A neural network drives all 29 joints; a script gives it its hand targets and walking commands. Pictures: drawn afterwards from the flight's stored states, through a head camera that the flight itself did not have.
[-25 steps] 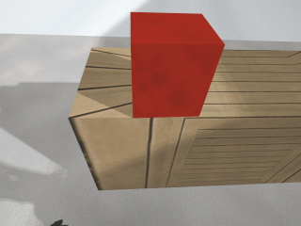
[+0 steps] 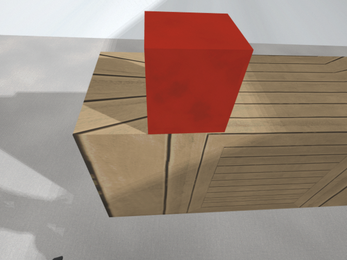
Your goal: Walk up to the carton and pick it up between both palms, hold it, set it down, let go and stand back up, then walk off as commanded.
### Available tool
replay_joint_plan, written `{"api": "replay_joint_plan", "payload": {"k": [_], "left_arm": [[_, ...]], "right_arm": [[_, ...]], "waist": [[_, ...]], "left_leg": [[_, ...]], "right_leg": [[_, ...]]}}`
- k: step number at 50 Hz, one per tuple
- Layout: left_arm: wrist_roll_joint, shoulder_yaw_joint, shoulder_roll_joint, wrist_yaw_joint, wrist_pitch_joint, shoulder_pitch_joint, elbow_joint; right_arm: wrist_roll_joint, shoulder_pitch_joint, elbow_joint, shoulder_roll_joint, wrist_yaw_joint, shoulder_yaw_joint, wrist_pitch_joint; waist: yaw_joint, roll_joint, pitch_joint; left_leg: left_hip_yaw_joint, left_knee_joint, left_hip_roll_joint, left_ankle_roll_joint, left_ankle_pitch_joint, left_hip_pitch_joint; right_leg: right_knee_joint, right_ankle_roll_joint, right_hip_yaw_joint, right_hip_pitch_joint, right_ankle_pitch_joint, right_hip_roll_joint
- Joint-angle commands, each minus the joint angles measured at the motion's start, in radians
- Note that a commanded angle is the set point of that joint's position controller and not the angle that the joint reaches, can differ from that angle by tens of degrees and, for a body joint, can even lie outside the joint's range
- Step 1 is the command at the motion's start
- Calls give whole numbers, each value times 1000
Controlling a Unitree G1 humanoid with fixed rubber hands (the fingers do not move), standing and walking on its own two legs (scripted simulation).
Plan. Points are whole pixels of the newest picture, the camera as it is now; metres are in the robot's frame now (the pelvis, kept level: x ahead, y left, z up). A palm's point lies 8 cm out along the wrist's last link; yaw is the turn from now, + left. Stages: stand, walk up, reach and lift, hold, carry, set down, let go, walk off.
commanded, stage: walk up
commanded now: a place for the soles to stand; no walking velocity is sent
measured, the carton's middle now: (187, 75) +0.65 -0.04 +0.09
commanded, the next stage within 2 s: none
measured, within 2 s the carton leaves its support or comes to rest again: neither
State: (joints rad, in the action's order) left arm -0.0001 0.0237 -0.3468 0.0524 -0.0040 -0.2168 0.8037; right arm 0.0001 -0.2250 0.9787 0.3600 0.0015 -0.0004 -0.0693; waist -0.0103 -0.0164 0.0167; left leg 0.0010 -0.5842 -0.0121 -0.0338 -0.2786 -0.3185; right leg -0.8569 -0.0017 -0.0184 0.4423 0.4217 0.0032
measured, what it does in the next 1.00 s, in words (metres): walks ahead: right foot, then left foot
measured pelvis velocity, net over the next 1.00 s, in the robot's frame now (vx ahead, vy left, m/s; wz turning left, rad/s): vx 0.15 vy -0.11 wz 0.12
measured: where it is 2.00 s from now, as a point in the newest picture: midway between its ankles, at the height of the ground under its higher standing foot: outside the picture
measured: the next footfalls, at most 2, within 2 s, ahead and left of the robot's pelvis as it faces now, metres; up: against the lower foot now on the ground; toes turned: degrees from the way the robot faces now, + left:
right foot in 0.20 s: +0.14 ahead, -0.19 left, +0.00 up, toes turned -1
left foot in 0.60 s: +0.20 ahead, +0.04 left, +0.00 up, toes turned +9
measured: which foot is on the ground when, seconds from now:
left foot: down 0.00-0.20, up 0.22-0.58, down 0.60-1.00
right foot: up 0.00-0.18, down 0.20-0.62, up 0.64-0.82, down 0.84-1.00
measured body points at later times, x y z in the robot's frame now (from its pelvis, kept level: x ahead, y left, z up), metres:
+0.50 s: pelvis +0.09 -0.10 +0.01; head +0.09 -0.09 +0.46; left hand +0.12 +0.23 -0.10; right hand +0.20 -0.42 -0.09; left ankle +0.10 +0.05 -0.69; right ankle +0.10 -0.19 -0.73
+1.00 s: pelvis +0.15 -0.11 -0.01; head +0.16 -0.09 +0.44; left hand +0.19 +0.21 -0.13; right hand +0.27 -0.41 -0.11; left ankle +0.16 +0.03 -0.73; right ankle +0.18 -0.22 -0.73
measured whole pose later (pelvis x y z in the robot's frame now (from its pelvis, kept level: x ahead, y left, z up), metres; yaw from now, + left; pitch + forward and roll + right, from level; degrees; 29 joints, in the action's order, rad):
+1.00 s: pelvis +0.15 -0.11 -0.01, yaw +7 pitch +0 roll +1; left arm 0.00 0.06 -0.40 0.02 0.00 -0.28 0.80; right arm 0.00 -0.26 0.88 0.38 -0.01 0.00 -0.04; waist 0.01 -0.06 0.04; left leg 0.00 -0.69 -0.03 -0.01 -0.37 -0.35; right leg -0.68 -0.01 0.04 0.34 0.33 0.04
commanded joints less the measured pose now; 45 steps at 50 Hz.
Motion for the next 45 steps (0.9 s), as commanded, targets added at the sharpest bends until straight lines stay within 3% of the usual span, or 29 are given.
{"api": "replay_joint_plan", "payload": {"k": [1, 3, 5, 7, 8, 9, 10, 11, 12, 13, 15, 18, 23, 26, 27, 28, 29, 30, 31, 32, 33, 35, 38, 40, 41, 42, 43, 44, 45], "left_arm": [[-56, 104, -245, 20, 18, 34, -93], [-53, 109, -242, 29, 16, 37, -101], [-50, 116, -244, 33, 20, 25, -98], [-44, 128, -233, 31, 25, -78, -60], [-44, 139, -237, 23, 28, -163, -25], [-51, 157, -272, 10, 35, -258, 3], [-67, 173, -349, -2, 40, -288, 5], [-56, 171, -394, -2, 40, -196, -41], [-34, 171, -399, -1, 31, -144, -62], [-34, 162, -378, -3, 32, -101, -68], [-26, 146, -333, -3, 38, -37, -70], [-25, 132, -308, 0, 44, -77, -72], [-28, 130, -320, 2, 42, -150, -66], [-23, 116, -305, -3, 32, -152, -66], [-18, 108, -297, -7, 26, -137, -68], [-9, 99, -278, -12, 19, -112, -77], [4, 88, -233, -17, 18, -104, -88], [12, 72, -185, -22, 19, -102, -103], [13, 59, -137, -25, 18, -123, -113], [2, 82, -231, -38, -2, -115, -85], [-1, 86, -258, -41, -7, -97, -82], [0, 80, -241, -38, 3, -88, -82], [6, 77, -203, -37, 18, -154, -39], [-1, 80, -192, -46, 27, -206, 1], [-13, 88, -212, -53, 34, -199, 8], [-31, 94, -257, -57, 41, -174, 8], [-34, 94, -313, -57, 49, -88, -15], [-26, 94, -330, -51, 49, -27, -31], [-26, 84, -304, -49, 47, 0, -37]], "right_arm": [[34, -123, -99, 366, -34, -137, -51], [37, -101, -117, 377, -34, -137, -51], [32, -70, -133, 379, -34, -135, -50], [26, 4, -148, 368, -32, -124, -44], [29, 10, -145, 328, -31, -111, -36], [35, -40, -135, 259, -31, -88, -26], [30, -78, -142, 172, -27, -51, -25], [14, -77, -149, 226, -38, -62, -11], [8, -25, -144, 320, -40, -83, -6], [5, -32, -136, 318, -27, -82, -9], [7, -114, -96, 305, -9, -84, -8], [14, -113, -101, 285, 5, -89, -7], [9, -33, -148, 261, 8, -78, -17], [8, -46, -158, 231, -6, -70, -31], [6, -70, -152, 220, -13, -70, -36], [6, -134, -131, 211, -22, -73, -39], [15, -190, -118, 238, -34, -84, -40], [25, -235, -117, 286, -43, -98, -43], [31, -224, -141, 365, -50, -108, -47], [10, -191, -152, 408, -52, -106, -44], [7, -154, -162, 386, -52, -106, -39], [10, -126, -179, 341, -54, -96, -28], [20, -54, -208, 294, -41, -78, -18], [12, 11, -225, 285, -30, -75, 0], [7, 24, -227, 253, -26, -66, 11], [1, 9, -227, 203, -22, -50, 19], [-6, -11, -224, 154, -19, -37, 31], [-3, 4, -198, 218, -28, -62, 40], [-4, 0, -185, 230, -21, -63, 36]], "waist": [[-35, 19, -10], [-32, 83, -15], [-13, 92, -41], [62, 88, -99], [103, 35, -134], [142, -123, -166], [155, -379, -107], [116, -351, -15], [112, -197, 80], [83, -147, 148], [17, -145, 170], [32, -132, 135], [76, -151, 110], [71, -170, 26], [51, -154, -2], [21, -122, -39], [-4, -78, -103], [-27, 4, -165], [-8, 197, -173], [-25, 170, -140], [-9, 145, -52], [-6, 109, -9], [21, 178, -78], [57, 179, -94], [65, 139, -78], [54, 8, -51], [11, -137, 35], [23, -111, 79], [9, -71, 101]], "left_leg": [[443, 298, -298, -212, -359, 235], [383, 265, -294, -209, -315, 176], [323, 225, -282, -190, -267, 93], [199, 139, -235, -137, -169, -41], [124, 9, -184, -100, -120, -115], [53, -226, -111, -67, -142, -233], [-17, -487, 42, -23, -328, -447], [18, -583, 50, -6, -315, -529], [92, -614, 19, -22, -261, -453], [78, -614, -6, -16, -180, -424], [53, -526, -48, -1, -83, -321], [19, -408, -27, 12, -66, -224], [-15, -168, -27, 17, -105, -224], [-73, -15, 9, 3, -75, -111], [-101, 78, 32, 0, 17, -27], [-124, 189, 56, 0, 182, 95], [-82, 217, 25, -12, 287, 240], [98, 171, -98, -62, 320, 397], [451, 180, -326, -152, 438, 468], [527, 170, -412, -281, 367, 334], [493, 170, -398, -291, 317, 246], [351, 134, -316, -246, 430, 179], [167, 70, -227, -188, 570, 68], [107, 0, -184, -140, 385, -36], [96, -41, -156, -102, 226, -96], [46, -139, -91, -55, 38, -178], [-16, -204, 8, 2, -178, -232], [18, -287, -16, 2, -262, -109], [13, -274, -14, -2, -257, -64]], "right_leg": [[-87, -1, -64, 282, 8, 108], [-23, 0, -49, 224, -3, 114], [50, -13, -31, 100, -47, 113], [199, -40, 25, -165, -141, 87], [269, -46, 46, -330, -134, 51], [328, -54, 4, -503, -48, 37], [484, -83, -287, -534, 199, 196], [681, -143, -586, -379, 491, 344], [744, -152, -612, -206, 611, 347], [738, -157, -569, -143, 539, 318], [700, -142, -379, -102, 365, 239], [681, -169, -274, -133, 196, 224], [620, -222, -196, -308, -19, 231], [452, -218, -104, -375, -500, 235], [358, -200, -44, -360, -661, 215], [244, -163, 24, -321, -702, 180], [131, -110, 67, -262, -658, 137], [35, -69, 67, -88, -481, 105], [-74, -13, 77, 115, -15, 19], [-140, -6, -14, 90, 210, 42], [-195, -17, -40, 112, 219, 65], [-122, -27, -46, 99, 169, 94], [83, -20, 44, -89, -3, 55], [276, -31, 87, -254, -203, 14], [350, -42, 56, -299, -234, 17], [458, -64, -116, -309, -166, 135], [596, -118, -390, -189, -19, 303], [594, -208, -403, -27, 24, 365], [582, -212, -355, 26, 9, 328]]}}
